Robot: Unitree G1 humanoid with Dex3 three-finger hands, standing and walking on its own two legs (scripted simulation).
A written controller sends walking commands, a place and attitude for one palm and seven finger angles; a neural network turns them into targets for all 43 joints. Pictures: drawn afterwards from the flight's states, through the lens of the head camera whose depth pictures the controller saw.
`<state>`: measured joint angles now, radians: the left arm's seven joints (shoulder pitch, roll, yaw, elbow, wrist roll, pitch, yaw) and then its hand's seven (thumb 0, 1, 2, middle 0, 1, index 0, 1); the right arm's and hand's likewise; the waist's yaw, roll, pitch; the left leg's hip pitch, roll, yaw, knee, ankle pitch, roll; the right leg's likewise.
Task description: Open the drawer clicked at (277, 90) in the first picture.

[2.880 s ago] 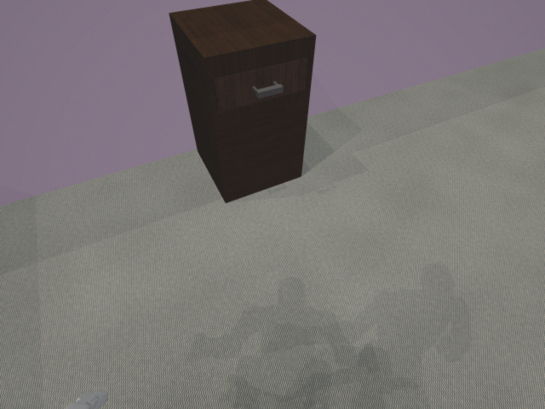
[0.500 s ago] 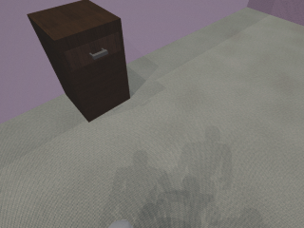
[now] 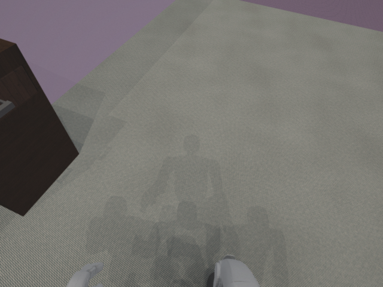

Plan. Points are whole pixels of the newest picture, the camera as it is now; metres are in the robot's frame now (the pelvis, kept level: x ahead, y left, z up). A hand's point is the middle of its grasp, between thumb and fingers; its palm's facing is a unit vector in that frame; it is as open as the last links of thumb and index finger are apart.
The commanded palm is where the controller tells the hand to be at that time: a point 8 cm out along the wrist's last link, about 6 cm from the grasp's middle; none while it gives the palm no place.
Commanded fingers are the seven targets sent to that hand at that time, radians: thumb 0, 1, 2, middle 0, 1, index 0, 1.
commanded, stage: walk to a spot facing it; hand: left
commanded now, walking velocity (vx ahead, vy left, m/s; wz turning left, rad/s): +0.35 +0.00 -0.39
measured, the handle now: out of the picture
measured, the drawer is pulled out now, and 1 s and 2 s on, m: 0.00 0.00 0.00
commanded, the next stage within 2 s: turn to face it in 1.12 s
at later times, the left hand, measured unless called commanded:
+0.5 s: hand (128, 236) +0.26 +0.16 -0.16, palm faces -0.09 -0.97 -0.24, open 7.2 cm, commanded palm none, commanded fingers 0.00 0.90 0.90 -0.20 -0.30 -0.20 -0.30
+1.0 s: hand (144, 159) +0.51 +0.15 -0.17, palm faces -0.24 -0.96 -0.15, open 7.3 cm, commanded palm none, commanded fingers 0.00 0.90 0.90 -0.20 -0.30 -0.20 -0.30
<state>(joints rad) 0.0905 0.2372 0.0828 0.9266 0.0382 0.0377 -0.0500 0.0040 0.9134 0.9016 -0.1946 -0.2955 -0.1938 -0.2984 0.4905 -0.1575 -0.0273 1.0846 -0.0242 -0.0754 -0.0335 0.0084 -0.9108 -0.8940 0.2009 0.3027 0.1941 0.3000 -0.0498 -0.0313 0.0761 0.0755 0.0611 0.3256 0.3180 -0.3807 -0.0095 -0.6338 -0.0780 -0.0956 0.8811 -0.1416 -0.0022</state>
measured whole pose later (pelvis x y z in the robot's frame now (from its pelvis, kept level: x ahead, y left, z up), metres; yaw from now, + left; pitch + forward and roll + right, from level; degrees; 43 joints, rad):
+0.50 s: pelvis +0.22 -0.03 +0.00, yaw -9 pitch +0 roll -1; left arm 0.31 0.19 0.05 1.05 0.02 -0.07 0.01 -0.01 0.93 0.90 -0.20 -0.30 -0.20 -0.30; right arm 0.17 -0.19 -0.06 0.99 -0.03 -0.02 0.01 0.01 -0.93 -0.89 0.20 0.30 0.19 0.30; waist 0.01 0.03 0.01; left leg -0.57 0.16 0.07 0.88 -0.21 -0.05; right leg -0.12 0.09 -0.06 0.38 -0.27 -0.10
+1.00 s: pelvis +0.43 -0.01 +0.01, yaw -18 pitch -1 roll +0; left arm 0.26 0.18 0.09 1.04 0.04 0.02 -0.02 0.01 0.92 0.90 -0.20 -0.30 -0.20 -0.30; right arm 0.37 -0.16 -0.06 1.09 -0.02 -0.08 -0.03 0.00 -0.94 -0.89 0.20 0.30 0.20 0.30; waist 0.01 -0.04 0.03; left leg -0.03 0.04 0.29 0.34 -0.29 0.03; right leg -0.63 -0.13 -0.04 1.03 -0.13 0.02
